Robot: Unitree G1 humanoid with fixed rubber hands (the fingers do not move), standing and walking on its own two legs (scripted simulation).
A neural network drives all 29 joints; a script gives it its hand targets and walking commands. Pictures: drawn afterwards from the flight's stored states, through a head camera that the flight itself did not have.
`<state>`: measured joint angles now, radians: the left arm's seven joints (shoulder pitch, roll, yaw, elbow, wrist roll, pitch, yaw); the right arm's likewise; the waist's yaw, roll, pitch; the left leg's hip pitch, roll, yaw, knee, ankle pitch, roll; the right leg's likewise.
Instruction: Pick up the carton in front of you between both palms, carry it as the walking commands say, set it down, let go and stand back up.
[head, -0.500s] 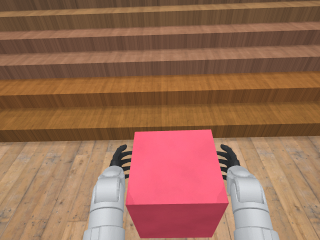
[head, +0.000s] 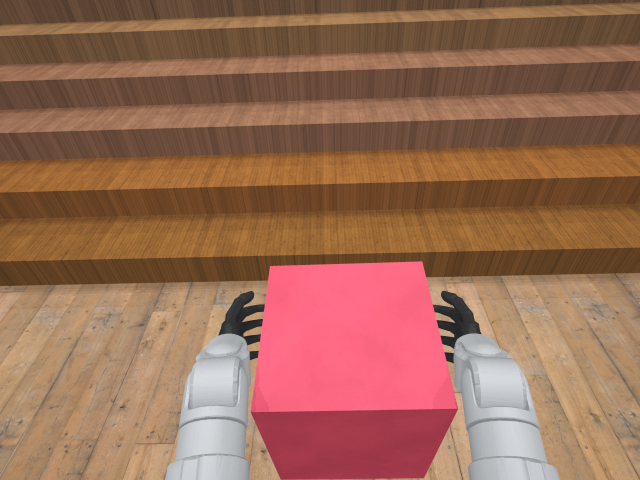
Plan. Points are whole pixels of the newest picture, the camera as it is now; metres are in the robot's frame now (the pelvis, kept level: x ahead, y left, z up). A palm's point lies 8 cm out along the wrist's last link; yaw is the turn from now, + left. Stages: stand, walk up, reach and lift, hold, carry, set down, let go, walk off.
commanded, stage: hold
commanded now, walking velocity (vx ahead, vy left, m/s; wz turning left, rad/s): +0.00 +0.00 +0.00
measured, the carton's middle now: (348, 374) +0.29 +0.00 -0.03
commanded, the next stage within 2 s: carry in 0.12 s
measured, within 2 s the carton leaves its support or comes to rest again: neither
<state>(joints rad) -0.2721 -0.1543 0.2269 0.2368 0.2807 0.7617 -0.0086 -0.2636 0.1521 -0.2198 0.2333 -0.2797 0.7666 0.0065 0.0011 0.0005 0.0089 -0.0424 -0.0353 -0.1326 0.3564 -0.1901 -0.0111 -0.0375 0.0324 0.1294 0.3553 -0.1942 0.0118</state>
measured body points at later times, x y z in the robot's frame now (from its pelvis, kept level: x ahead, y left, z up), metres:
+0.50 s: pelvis +0.09 +0.01 -0.02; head +0.06 +0.00 +0.43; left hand +0.37 +0.16 +0.08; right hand +0.37 -0.15 +0.07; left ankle +0.01 +0.14 -0.75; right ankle +0.03 -0.11 -0.75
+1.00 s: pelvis +0.35 +0.03 +0.00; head +0.33 +0.04 +0.45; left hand +0.60 +0.16 +0.08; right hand +0.57 -0.14 +0.08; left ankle +0.26 +0.09 -0.75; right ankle +0.41 -0.11 -0.69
